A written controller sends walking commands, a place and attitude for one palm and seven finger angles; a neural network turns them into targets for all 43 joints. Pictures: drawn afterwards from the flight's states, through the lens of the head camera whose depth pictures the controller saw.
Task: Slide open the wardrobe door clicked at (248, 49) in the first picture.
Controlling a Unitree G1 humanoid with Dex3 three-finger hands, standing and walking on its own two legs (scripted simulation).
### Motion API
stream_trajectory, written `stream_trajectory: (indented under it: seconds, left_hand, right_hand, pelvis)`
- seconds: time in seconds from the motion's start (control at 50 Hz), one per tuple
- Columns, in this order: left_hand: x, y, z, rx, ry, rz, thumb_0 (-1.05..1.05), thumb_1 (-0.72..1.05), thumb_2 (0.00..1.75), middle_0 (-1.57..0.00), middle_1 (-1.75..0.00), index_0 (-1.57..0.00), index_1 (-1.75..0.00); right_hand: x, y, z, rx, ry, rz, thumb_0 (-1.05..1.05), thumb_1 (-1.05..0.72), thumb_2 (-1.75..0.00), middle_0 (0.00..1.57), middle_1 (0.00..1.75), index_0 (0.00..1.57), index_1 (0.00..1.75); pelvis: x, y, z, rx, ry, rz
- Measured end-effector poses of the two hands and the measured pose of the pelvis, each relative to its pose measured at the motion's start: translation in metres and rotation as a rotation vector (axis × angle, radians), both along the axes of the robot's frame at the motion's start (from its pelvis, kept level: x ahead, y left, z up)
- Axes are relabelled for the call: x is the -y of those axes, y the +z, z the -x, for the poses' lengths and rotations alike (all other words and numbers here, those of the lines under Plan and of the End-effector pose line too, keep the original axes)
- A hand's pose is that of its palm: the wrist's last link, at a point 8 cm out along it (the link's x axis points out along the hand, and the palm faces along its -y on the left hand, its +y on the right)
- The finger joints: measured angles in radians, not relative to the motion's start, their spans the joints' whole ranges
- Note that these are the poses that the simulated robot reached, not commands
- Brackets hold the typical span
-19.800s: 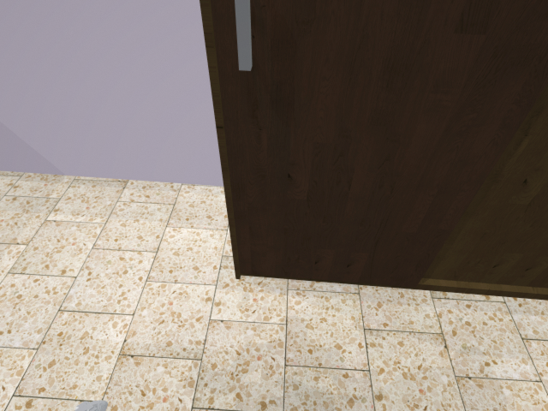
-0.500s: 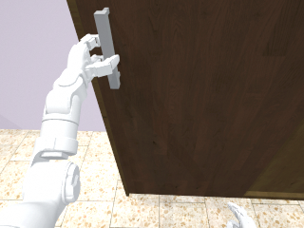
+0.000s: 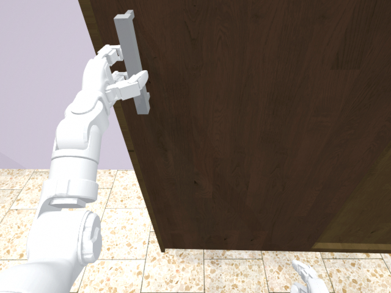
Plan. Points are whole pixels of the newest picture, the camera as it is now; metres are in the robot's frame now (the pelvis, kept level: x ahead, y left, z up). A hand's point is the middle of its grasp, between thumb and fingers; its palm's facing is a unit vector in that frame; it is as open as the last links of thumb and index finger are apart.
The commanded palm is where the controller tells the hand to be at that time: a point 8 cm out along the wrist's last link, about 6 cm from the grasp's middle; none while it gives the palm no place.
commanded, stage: grip the handle and tug to test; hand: left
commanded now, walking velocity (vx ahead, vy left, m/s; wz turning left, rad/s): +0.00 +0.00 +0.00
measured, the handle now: (137, 65) +0.48 +0.15 +0.26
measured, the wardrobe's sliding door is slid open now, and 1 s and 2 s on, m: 0.00 0.00 0.02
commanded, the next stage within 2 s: tug the door sideways, standing still in 0.04 s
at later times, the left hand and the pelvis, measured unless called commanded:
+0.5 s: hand (134, 82) +0.42 +0.14 +0.26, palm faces +0.08 -1.00 -0.05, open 7.7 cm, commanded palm +0.40 +0.15 +0.26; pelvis +0.02 +0.00 +0.00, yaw +2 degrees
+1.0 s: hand (138, 83) +0.42 +0.13 +0.26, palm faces +0.11 -0.99 -0.09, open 7.6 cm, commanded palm +0.39 +0.13 +0.26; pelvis +0.00 +0.01 +0.00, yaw +4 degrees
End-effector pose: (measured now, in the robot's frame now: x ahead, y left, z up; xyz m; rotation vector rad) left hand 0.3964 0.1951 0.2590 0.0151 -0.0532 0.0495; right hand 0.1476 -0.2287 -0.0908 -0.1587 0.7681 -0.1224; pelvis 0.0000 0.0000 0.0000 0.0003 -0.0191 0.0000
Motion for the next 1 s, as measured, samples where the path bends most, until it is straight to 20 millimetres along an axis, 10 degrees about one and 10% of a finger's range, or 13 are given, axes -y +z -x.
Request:
stream_trajectory:
  seconds: [0.52, 1.0]
  left_hand:
    - [0.005, 0.002, 0.003, -0.012, 0.037, -0.035, -0.01, 0.51, 0.79, -0.25, -1.32, -0.18, -1.33]
    - [0.012, 0.003, 0.005, -0.02, 0.059, -0.071, -0.02, 0.57, 0.82, -0.18, -1.33, -0.12, -1.32]
  right_hand:
    - [-0.027, 0.006, -0.055, 0.037, 0.114, -0.009, 0.01, -0.9, -0.9, 0.2, 0.3, 0.2, 0.29]
    - [-0.037, -0.013, -0.025, -0.038, 0.17, -0.024, 0.01, -0.9, -0.9, 0.2, 0.3, 0.2, 0.29]
  pelvis:
    - [-0.005, -0.002, -0.015, 0.0, 0.044, 0.008]
    - [-0.005, -0.005, -0.001, 0.001, 0.073, 0.0]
